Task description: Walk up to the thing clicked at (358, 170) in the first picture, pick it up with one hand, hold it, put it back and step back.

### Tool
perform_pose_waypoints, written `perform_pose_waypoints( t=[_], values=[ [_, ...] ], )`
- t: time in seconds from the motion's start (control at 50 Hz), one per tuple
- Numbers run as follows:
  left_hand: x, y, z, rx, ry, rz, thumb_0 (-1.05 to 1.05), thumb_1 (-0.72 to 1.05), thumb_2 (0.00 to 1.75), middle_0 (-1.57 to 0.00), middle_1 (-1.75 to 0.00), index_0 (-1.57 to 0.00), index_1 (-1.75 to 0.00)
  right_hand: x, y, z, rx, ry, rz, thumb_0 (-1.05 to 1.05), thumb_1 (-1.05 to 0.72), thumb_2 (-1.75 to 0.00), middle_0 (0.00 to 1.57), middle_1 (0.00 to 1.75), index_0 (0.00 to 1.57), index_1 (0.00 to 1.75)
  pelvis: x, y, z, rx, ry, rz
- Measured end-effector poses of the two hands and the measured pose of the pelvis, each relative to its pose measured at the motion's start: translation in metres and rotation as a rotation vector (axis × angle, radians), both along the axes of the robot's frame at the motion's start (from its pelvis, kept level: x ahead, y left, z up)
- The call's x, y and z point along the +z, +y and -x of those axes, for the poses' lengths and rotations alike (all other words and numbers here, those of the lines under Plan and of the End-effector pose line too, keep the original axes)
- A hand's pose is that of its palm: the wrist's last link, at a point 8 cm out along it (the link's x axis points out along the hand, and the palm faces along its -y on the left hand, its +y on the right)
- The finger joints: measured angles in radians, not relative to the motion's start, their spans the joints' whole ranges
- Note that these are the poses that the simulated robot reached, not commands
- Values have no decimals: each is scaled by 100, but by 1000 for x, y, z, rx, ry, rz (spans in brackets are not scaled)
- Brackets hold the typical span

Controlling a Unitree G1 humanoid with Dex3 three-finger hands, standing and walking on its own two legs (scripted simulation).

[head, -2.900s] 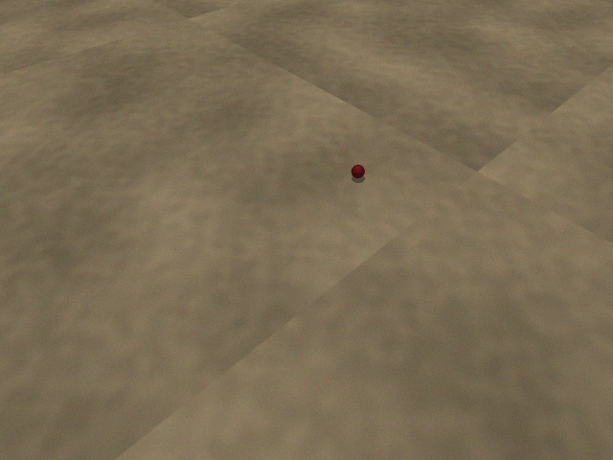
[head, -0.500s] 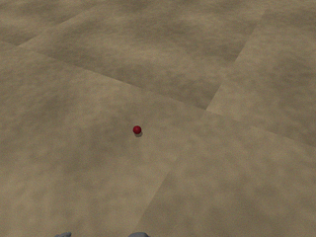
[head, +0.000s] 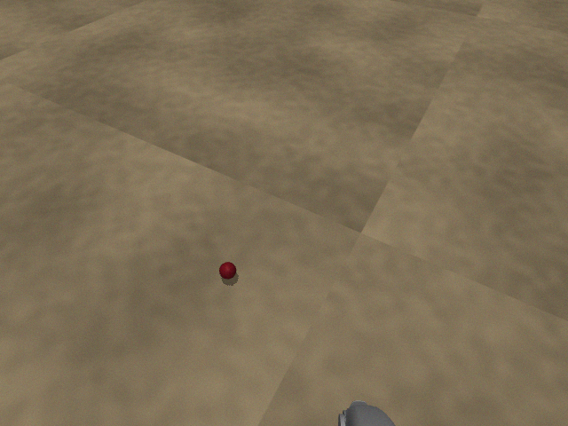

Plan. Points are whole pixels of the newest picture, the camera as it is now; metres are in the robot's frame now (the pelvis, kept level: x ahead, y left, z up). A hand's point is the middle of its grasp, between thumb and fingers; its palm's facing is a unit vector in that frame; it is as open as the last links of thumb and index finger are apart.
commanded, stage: walk up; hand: left
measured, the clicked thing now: (227, 270) +0.80 +0.24 -0.74
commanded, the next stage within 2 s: none
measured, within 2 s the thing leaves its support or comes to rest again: neither
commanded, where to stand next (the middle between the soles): +0.39 +0.00 m, yaw +1 degrees
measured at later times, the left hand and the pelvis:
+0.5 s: hand (125, 395) +0.21 +0.28 -0.13, palm faces +0.02 -0.92 -0.39, open 7.4 cm; pelvis +0.18 -0.01 +0.00, yaw +2 degrees
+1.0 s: hand (164, 286) +0.41 +0.26 -0.15, palm faces -0.03 -0.91 -0.41, open 7.4 cm; pelvis +0.32 -0.01 -0.02, yaw +1 degrees
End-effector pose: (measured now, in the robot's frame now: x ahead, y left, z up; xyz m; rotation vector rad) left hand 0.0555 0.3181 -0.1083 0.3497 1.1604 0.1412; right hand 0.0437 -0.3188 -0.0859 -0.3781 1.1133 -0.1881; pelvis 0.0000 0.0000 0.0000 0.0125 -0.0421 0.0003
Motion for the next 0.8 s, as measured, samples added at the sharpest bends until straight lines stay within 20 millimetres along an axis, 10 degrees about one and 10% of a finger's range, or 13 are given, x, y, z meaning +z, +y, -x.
perform_pose_waypoints(
  t=[0.2, 0.38, 0.54, 0.8],
  values=[
    [14, -27, -118, -17, -144, -68, 0, 90, 90, -20, -30, -20, -30, -46, -28, -53, -37, 97, -48, 1, -90, -90, 21, 30, 20, 30, -19, -28, -81, 9, -12, 10],
    [30, -27, -135, 37, -103, -66, 0, 90, 90, -21, -30, -20, -30, -30, -20, -150, 47, 55, -71, 1, -90, -90, 20, 30, 20, 30, 0, -25, -135, 23, 0, 11],
    [2, 13, -150, 93, -10, -46, 0, 89, 90, -21, -30, -20, -30, -14, -4, -225, 82, 20, 3, 1, -90, -90, 20, 30, 20, 30, -10, 3, -196, 40, 8, 33],
    [-6, 18, -266, 23, 23, -11, 0, 90, 90, -20, -30, -20, -30, -5, 15, -273, 6, 29, 21, 1, -90, -90, 21, 30, 20, 30, -4, 17, -276, 13, 1, -2]
  ],
)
